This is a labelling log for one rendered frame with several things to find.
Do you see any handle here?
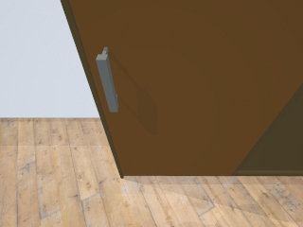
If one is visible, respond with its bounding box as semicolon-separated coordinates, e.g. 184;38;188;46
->
96;46;118;113

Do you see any wardrobe door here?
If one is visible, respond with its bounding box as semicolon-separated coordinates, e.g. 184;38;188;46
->
69;0;303;176
236;83;303;170

